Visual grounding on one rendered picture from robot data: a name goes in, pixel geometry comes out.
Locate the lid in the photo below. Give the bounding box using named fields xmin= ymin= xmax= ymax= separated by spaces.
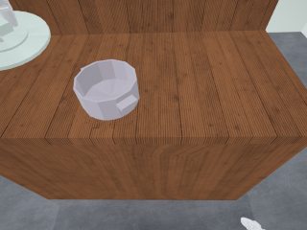
xmin=0 ymin=11 xmax=51 ymax=71

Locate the left robot hand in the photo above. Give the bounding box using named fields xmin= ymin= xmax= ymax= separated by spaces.
xmin=0 ymin=0 xmax=18 ymax=42

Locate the knob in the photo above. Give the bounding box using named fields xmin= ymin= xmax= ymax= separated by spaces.
xmin=0 ymin=16 xmax=14 ymax=36

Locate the table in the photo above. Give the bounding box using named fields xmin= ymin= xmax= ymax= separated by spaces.
xmin=0 ymin=0 xmax=307 ymax=200

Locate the right robot hand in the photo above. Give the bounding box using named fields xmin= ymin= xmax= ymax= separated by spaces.
xmin=241 ymin=218 xmax=265 ymax=230

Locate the pot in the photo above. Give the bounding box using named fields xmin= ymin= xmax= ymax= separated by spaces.
xmin=73 ymin=59 xmax=140 ymax=121

